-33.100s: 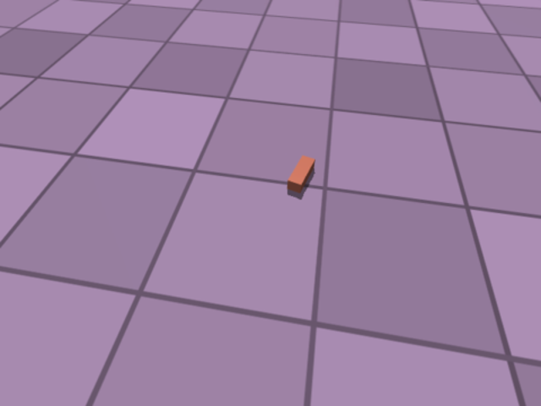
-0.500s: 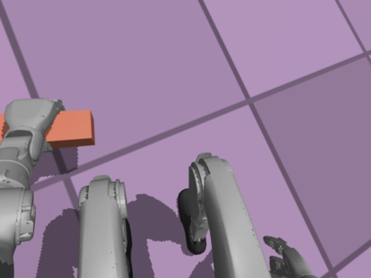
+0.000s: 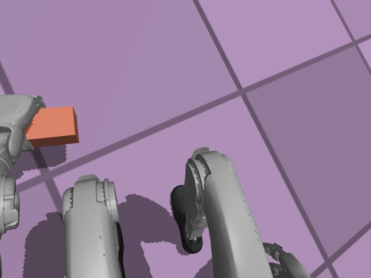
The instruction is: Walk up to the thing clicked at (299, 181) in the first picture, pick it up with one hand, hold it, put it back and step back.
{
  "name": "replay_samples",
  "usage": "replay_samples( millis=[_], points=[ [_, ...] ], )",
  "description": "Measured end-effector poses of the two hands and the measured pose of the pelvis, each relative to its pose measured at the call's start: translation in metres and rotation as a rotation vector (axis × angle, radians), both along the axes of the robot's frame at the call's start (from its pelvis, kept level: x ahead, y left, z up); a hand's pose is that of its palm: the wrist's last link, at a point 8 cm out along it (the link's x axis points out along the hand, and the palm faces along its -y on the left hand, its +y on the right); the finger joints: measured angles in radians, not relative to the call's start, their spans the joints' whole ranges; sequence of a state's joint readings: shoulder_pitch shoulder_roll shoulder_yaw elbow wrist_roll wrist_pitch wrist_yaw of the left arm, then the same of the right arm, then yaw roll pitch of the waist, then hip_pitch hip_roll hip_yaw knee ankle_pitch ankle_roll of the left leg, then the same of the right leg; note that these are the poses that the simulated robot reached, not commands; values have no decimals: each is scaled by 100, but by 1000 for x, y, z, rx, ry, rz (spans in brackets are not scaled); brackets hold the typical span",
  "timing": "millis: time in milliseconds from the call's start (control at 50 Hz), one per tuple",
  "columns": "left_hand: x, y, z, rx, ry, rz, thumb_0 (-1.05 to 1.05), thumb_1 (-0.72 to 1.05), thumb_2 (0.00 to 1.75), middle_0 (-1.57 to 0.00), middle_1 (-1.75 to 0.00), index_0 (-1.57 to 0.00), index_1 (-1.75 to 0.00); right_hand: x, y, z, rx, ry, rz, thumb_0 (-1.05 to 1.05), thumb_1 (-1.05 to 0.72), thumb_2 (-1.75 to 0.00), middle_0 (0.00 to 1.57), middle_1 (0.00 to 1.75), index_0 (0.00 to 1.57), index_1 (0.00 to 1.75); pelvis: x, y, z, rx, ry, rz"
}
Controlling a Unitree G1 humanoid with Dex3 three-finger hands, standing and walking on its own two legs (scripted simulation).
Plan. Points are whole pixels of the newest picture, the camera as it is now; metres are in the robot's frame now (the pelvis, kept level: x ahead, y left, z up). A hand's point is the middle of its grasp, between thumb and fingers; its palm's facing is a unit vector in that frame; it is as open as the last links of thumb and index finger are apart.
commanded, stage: lower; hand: left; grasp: from above
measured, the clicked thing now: (27, 129) +0.45 +0.25 -0.22
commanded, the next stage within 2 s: rest in 0.16 s
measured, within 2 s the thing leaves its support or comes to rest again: neither
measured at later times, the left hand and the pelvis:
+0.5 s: hand (33, 126) +0.47 +0.25 -0.25, palm faces -0.48 -0.05 -0.87, open 10.0 cm; pelvis +0.01 +0.00 -0.03, yaw -3 degrees
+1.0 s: hand (37, 129) +0.47 +0.25 -0.28, palm faces -0.46 -0.04 -0.88, open 9.9 cm; pelvis +0.00 +0.01 -0.05, yaw -6 degrees
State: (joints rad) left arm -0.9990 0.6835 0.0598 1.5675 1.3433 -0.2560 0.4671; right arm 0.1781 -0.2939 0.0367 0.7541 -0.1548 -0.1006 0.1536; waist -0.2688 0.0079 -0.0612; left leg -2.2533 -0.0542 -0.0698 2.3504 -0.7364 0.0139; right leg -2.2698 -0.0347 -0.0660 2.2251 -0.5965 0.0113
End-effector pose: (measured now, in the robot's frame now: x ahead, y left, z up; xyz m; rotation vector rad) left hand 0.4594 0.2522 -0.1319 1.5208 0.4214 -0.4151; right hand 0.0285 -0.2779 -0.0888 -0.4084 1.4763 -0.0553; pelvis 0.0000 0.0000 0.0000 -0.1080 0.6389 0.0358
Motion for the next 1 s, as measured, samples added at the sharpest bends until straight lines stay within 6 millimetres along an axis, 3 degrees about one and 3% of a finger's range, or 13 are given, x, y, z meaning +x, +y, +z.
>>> replay_samples(
  millis=[220, 520, 780, 1000],
  points=[
    [1, 1, -37, -22, -17, -20, -2, -3, 46, -76, -52, -78, -45, 1, 2, -7, -15, 13, 31, 0, -91, -90, 20, 30, 20, 30, 2, 3, -19, -24, -9, -7],
    [16, 0, -63, -23, -27, 45, -2, -3, 46, -76, -52, -79, -45, -11, 8, -20, 37, 45, 40, 0, -90, -89, 20, 30, 21, 30, 5, 3, -35, -40, -27, -19],
    [4, 8, -89, -56, 0, 22, -2, -3, 45, -76, -52, -79, -45, -36, 3, -7, -11, 126, 59, 0, -90, -89, 20, 30, 20, 30, 0, 4, -44, -71, -68, -34],
    [14, 2, -93, -48, -51, -20, -2, -3, 45, -77, -50, -81, -41, -29, 9, 1, -11, 84, 113, 0, -90, -89, 20, 30, 20, 30, 1, 7, -48, -91, -87, -42]
  ],
)
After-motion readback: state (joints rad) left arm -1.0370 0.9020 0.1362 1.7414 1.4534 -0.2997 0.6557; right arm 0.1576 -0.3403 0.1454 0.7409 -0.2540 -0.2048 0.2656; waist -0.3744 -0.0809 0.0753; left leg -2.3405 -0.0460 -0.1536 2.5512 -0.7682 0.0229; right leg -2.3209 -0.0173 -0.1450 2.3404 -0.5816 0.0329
